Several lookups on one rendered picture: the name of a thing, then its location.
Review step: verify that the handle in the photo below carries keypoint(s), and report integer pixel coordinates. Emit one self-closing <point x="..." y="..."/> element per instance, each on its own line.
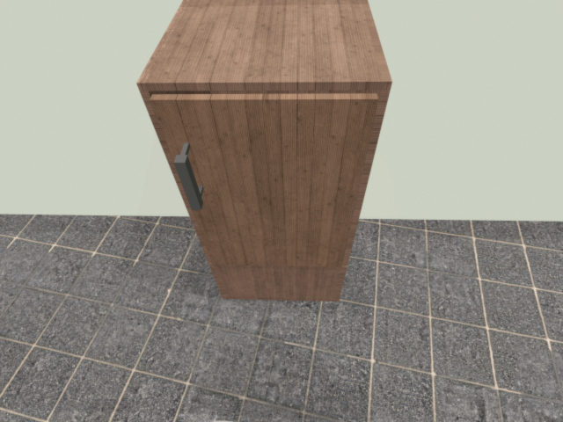
<point x="186" y="176"/>

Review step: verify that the cupboard door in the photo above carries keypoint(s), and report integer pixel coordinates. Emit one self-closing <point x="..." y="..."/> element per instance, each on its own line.
<point x="280" y="172"/>

